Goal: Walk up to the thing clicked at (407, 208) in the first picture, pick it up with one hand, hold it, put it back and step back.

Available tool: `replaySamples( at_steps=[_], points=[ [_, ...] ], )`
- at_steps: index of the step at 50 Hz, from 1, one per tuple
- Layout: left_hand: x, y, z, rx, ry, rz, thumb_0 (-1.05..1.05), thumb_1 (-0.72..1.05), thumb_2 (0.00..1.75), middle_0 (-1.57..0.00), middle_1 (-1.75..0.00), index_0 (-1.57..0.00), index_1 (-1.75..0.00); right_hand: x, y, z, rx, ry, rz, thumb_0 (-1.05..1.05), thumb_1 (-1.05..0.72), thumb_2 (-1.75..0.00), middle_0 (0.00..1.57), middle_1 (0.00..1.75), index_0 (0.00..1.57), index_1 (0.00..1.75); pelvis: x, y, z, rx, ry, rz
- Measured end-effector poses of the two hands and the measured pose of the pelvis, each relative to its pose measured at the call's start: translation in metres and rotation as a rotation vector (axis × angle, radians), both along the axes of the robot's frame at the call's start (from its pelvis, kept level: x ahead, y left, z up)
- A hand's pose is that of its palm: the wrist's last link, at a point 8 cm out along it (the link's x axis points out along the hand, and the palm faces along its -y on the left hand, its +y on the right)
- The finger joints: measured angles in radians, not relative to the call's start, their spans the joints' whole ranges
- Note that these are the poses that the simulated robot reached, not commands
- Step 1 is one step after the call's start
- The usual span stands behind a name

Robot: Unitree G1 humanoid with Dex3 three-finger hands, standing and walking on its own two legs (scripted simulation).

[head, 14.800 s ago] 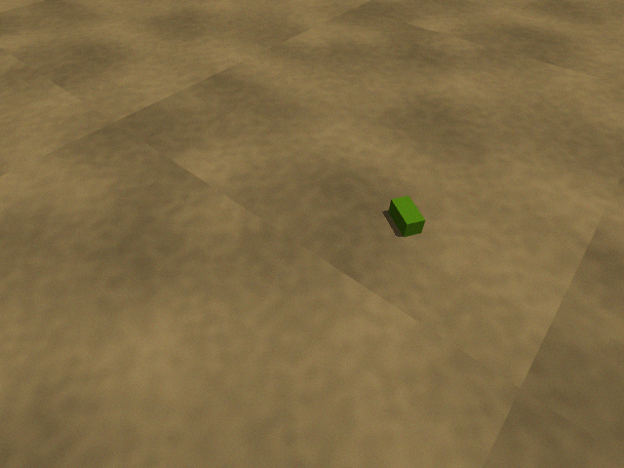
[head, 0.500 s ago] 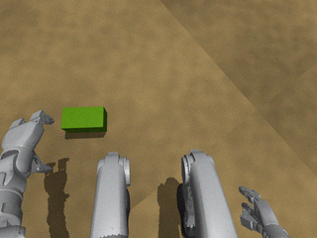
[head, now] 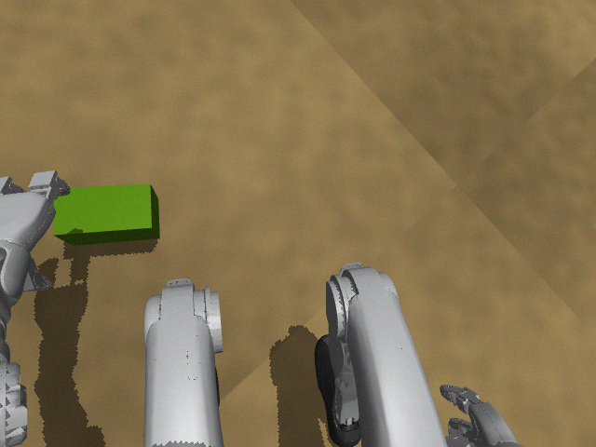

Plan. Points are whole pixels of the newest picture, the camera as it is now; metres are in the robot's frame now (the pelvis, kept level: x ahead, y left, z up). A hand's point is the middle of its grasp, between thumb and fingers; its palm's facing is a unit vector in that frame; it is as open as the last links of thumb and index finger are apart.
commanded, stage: rise first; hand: left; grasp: from above
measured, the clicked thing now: (110, 215) +0.49 +0.30 -0.32
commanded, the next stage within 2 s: approach in 0.70 s
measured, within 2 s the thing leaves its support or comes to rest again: neither
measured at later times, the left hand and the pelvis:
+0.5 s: hand (53, 234) +0.41 +0.34 -0.19, palm faces -0.45 -0.07 -0.89, open 14.0 cm; pelvis +0.01 +0.00 -0.03, yaw -1 degrees
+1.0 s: hand (73, 226) +0.43 +0.32 -0.21, palm faces -0.46 -0.05 -0.89, open 14.0 cm; pelvis +0.01 +0.00 -0.03, yaw -2 degrees
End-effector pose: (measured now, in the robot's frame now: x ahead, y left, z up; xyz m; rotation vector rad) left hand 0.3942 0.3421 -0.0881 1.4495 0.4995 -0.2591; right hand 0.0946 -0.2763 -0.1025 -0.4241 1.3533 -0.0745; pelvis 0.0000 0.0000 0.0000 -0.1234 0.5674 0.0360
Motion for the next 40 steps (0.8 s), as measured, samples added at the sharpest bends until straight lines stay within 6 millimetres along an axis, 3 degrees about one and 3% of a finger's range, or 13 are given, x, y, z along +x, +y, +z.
replaySamples(
  at_steps=[9,19,40],
  points=[
    [0.009,0.000,-0.017,0.027,-0.003,-0.036,0.00,-0.48,0.98,-0.11,-0.95,-0.11,-0.95,0.007,0.001,-0.014,-0.001,0.013,0.028,0.00,-0.91,-0.90,0.21,0.30,0.20,0.30,0.003,-0.001,-0.014,-0.002,-0.003,-0.004],
    [0.020,-0.003,-0.033,0.033,-0.023,-0.049,0.00,-0.47,0.96,-0.12,-0.95,-0.12,-0.95,-0.001,0.003,-0.025,-0.005,0.043,0.032,0.00,-0.91,-0.90,0.21,0.30,0.20,0.30,0.004,-0.001,-0.027,-0.006,-0.005,-0.011],
    [0.034,-0.007,-0.050,0.031,-0.013,-0.028,0.00,-0.51,0.99,-0.08,-1.02,-0.09,-1.02,-0.008,0.003,-0.030,-0.001,0.093,0.028,0.00,-0.91,-0.90,0.21,0.30,0.20,0.30,0.011,-0.001,-0.031,-0.011,0.015,-0.017]
  ],
)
